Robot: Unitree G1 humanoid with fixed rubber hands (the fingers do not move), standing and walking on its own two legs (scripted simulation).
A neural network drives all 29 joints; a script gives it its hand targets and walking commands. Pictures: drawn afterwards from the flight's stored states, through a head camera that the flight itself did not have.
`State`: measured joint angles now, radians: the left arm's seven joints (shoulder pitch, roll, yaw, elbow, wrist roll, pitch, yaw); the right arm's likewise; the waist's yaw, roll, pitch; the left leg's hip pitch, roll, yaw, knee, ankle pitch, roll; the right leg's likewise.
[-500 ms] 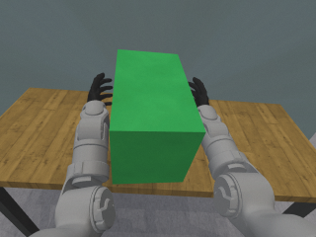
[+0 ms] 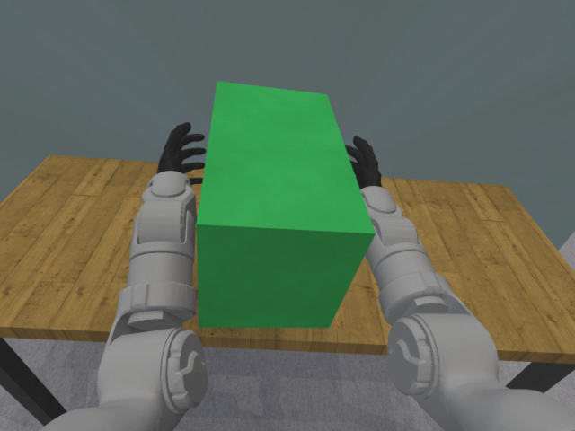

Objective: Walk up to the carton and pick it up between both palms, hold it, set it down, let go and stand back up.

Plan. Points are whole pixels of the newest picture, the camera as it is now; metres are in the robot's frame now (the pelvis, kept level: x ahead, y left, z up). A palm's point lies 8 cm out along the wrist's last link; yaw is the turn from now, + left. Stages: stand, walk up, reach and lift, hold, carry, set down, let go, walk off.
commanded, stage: reach and lift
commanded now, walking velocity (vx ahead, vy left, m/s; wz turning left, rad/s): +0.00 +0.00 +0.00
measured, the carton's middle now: (270, 197) +0.40 +0.04 +0.15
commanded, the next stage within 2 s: hold in 0.06 s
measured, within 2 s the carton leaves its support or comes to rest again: neither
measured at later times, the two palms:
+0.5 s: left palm (169, 167) +0.37 +0.17 +0.21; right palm (366, 181) +0.39 -0.10 +0.19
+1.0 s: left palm (166, 156) +0.36 +0.17 +0.24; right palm (373, 169) +0.38 -0.10 +0.22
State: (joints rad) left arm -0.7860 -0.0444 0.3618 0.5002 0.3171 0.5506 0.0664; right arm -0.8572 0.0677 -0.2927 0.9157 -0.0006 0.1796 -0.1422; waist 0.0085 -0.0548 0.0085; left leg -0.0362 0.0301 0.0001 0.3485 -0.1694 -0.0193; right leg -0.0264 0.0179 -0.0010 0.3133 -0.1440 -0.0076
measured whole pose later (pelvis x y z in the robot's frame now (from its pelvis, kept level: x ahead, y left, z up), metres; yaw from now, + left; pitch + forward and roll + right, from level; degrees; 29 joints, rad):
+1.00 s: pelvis +0.00 +0.00 +0.00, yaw +0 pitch -10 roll -1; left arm -0.80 -0.04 0.33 0.30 0.32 0.72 0.06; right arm -0.86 0.04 -0.20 0.74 0.13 0.32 -0.18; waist -0.01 -0.06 0.01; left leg -0.01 0.03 0.00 0.35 -0.17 -0.02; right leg 0.00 0.02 0.00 0.31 -0.14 -0.01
